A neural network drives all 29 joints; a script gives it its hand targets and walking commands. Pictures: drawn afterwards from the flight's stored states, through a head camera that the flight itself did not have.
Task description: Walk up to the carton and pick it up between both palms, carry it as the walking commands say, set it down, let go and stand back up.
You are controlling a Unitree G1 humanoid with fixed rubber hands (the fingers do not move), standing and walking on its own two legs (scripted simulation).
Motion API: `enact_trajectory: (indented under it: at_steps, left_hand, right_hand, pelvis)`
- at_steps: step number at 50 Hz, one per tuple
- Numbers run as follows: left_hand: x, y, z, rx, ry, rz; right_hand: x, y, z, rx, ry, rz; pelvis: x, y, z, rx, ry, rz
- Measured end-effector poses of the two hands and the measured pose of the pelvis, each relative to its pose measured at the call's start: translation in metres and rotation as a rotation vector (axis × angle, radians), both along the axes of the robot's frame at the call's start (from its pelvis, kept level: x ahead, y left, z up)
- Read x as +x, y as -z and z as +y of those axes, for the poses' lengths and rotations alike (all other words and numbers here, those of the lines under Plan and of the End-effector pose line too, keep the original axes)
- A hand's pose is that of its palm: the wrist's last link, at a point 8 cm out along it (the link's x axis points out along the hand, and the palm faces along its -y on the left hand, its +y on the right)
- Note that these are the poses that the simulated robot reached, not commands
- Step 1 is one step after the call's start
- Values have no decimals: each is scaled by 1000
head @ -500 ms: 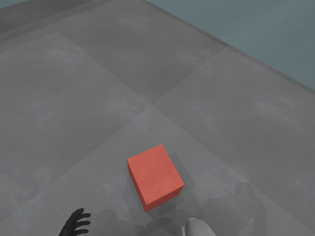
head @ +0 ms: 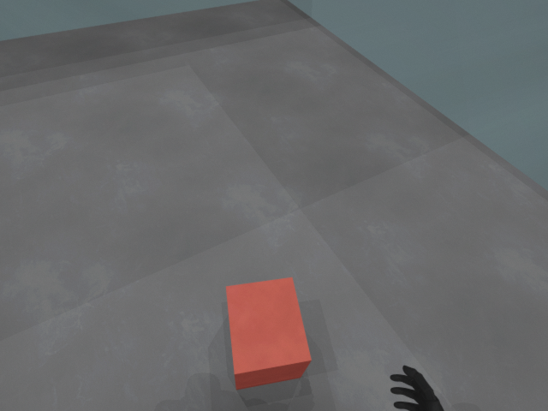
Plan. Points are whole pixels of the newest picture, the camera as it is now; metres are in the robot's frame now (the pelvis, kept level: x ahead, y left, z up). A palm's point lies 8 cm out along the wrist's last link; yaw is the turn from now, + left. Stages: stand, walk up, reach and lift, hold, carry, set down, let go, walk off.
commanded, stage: walk up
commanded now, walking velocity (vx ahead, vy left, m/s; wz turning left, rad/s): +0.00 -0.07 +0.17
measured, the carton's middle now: (264, 333) +0.42 +0.01 -0.65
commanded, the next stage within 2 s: stand in 1.88 s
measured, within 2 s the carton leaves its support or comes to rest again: neither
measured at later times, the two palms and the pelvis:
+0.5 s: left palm out of the picture -0.02 +0.28 -0.12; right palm out of the picture +0.13 -0.25 -0.12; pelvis -0.01 -0.01 +0.00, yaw +5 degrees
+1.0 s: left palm out of the picture +0.01 +0.27 -0.13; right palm out of the picture +0.07 -0.23 -0.13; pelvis +0.00 +0.01 +0.00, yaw +5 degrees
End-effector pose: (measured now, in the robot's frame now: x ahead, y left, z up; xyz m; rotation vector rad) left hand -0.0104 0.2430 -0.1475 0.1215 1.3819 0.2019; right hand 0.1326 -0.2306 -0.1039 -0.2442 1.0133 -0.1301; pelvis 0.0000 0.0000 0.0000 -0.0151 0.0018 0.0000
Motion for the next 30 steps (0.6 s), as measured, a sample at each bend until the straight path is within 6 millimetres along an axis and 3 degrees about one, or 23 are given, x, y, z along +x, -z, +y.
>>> enact_trajectory:
  at_steps: [5, 9, 11, 14, 17, 20, 23, 26, 30]
  left_hand:
    - [15, -7, -27, -27, 3, -28]
    - [30, -11, -28, 50, -2, -75]
    - [26, -10, -22, 112, -8, -84]
    - [4, -22, -13, 170, -38, -55]
    - [-17, -34, -3, 197, -62, -21]
    - [-24, -38, 8, 205, -64, -15]
    - [-20, -35, 23, 191, -71, -46]
    - [-10, -19, 40, 152, -75, -85]
    - [7, -5, 42, 81, -67, -110]
  right_hand:
    - [-27, 5, -20, -5, 32, 98]
    - [-43, 24, -45, 0, 36, 173]
    - [-44, 37, -59, 1, 23, 191]
    - [-37, 41, -66, -2, -12, 203]
    - [-23, 35, -61, 22, -44, 174]
    - [-11, 27, -48, 47, -65, 135]
    - [-4, 21, -30, 54, -86, 106]
    - [-1, 18, -11, 28, -101, 70]
    - [-18, 11, 8, -2, -96, 75]
  pelvis:
    - [1, -7, -14, -6, -6, -4]
    - [-1, 1, -29, 9, -30, 2]
    - [-2, 11, -37, 26, -41, 12]
    - [-7, 10, -38, 31, -58, 11]
    - [-10, 3, -34, 43, -65, 10]
    - [-12, 0, -28, 54, -72, 15]
    - [-14, 0, -18, 53, -79, 17]
    - [-14, 8, -2, 33, -88, 15]
    - [-16, 6, 10, 10, -107, 10]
